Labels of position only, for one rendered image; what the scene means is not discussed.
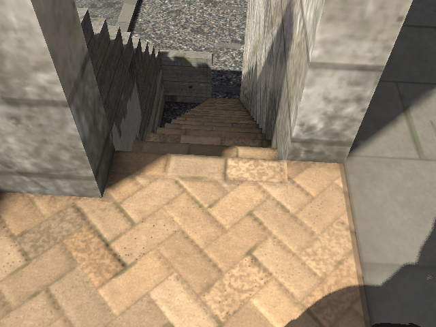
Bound stairs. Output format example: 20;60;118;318
131;97;278;160

